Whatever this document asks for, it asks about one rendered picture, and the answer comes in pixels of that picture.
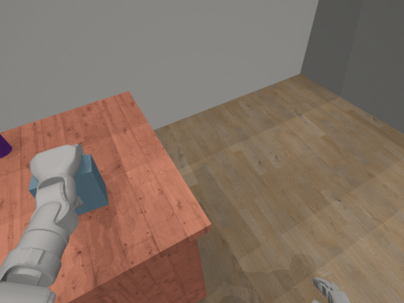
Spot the robot left upper arm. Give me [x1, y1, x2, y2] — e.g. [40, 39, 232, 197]
[0, 281, 56, 303]

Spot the robot right hand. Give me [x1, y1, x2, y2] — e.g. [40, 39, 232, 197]
[312, 277, 351, 303]

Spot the robot left hand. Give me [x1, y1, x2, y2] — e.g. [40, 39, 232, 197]
[30, 144, 85, 208]

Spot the sponge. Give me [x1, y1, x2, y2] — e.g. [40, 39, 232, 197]
[29, 154, 109, 215]

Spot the table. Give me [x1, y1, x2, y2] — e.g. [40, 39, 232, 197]
[0, 91, 212, 303]

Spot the left robot forearm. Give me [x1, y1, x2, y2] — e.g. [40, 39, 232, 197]
[0, 174, 79, 287]

